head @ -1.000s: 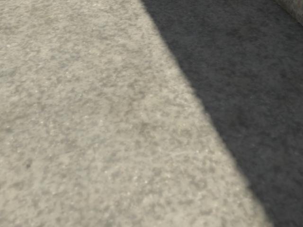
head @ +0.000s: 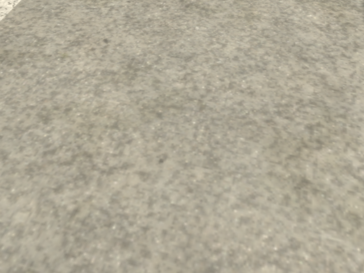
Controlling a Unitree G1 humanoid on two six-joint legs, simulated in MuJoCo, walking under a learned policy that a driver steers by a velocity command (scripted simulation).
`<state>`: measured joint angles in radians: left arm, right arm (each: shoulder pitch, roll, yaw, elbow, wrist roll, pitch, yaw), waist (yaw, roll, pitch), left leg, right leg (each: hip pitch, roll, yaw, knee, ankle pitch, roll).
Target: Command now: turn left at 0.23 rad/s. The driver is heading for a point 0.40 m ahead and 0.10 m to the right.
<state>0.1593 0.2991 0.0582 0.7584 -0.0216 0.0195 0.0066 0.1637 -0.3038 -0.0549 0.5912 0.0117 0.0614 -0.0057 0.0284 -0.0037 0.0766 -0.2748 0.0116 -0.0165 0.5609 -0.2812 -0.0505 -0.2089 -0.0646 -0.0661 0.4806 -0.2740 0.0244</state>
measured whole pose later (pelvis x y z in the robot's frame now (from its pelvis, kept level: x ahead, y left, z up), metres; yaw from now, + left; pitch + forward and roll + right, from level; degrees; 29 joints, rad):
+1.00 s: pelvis +0.07 +0.01 -0.02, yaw +1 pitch +1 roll +1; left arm 0.31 0.27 0.02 0.90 -0.03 -0.10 -0.01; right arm 0.32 -0.25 -0.05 0.93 0.03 -0.12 0.02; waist -0.02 -0.01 0.00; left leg -0.19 -0.04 -0.03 0.63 -0.45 0.03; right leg -0.33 0.01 0.04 0.95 -0.48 -0.04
